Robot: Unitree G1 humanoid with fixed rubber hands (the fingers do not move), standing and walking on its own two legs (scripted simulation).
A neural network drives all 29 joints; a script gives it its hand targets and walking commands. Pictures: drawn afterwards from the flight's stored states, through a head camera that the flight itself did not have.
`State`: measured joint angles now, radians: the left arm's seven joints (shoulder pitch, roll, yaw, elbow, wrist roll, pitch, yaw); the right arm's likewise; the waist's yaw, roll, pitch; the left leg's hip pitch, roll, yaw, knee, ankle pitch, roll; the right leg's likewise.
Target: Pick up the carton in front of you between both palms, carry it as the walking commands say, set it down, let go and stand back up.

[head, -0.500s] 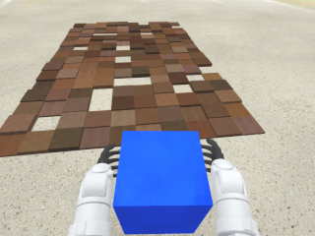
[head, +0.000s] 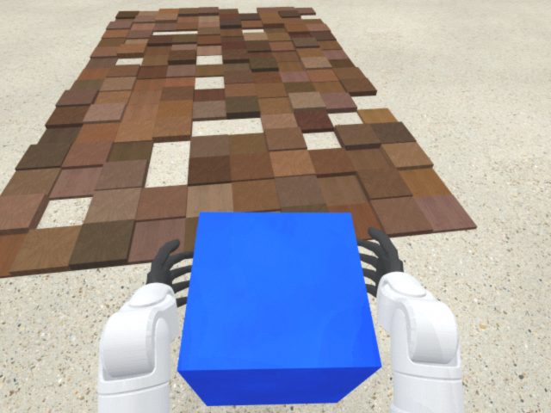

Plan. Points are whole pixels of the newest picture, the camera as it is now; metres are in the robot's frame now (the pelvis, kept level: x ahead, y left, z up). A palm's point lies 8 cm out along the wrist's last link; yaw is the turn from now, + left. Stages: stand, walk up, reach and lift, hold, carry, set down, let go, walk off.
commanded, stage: carry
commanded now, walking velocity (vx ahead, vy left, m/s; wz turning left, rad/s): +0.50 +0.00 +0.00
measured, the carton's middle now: (274, 315) +0.28 +0.01 +0.01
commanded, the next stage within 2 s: none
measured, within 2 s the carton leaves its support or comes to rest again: neither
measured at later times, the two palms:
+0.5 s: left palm (227, 164) +0.55 +0.11 +0.08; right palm (379, 157) +0.58 -0.19 +0.08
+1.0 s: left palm (233, 52) +0.96 +0.13 +0.14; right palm (346, 52) +0.95 -0.17 +0.15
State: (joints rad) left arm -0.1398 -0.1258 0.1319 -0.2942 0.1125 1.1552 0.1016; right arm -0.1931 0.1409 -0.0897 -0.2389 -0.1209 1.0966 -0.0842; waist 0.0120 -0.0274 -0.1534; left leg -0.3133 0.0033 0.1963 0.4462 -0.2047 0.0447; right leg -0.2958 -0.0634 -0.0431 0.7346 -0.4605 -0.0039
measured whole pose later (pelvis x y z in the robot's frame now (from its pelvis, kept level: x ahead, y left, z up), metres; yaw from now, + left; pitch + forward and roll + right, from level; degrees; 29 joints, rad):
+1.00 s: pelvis +0.60 +0.00 +0.00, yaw -1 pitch +4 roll -1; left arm -0.61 -0.03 0.19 -0.25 0.06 1.32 0.14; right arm -0.60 0.06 -0.20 -0.26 -0.04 1.27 -0.15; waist -0.05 -0.02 0.05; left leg -0.33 0.00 0.22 0.46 -0.22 0.10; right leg -0.60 -0.07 -0.04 1.16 -0.31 -0.04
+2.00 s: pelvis +1.31 -0.01 +0.02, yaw +0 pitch +5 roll -1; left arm -0.74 -0.10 0.28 -0.15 0.17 1.32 0.12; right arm -0.75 0.04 -0.29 -0.10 -0.06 1.27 -0.12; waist -0.07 0.01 0.01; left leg -0.18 -0.02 0.09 0.60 -0.39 0.06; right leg -0.49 0.03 -0.12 0.48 -0.11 -0.05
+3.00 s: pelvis +1.94 +0.02 +0.04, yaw +2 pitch +5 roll -1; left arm -0.71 -0.08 0.21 0.08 0.11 1.20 0.18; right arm -0.74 -0.01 -0.25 0.12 -0.07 1.25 -0.15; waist 0.04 0.02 0.07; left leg -0.46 0.00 -0.01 1.21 -0.40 0.02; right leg -0.44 0.02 -0.17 0.52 0.04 -0.15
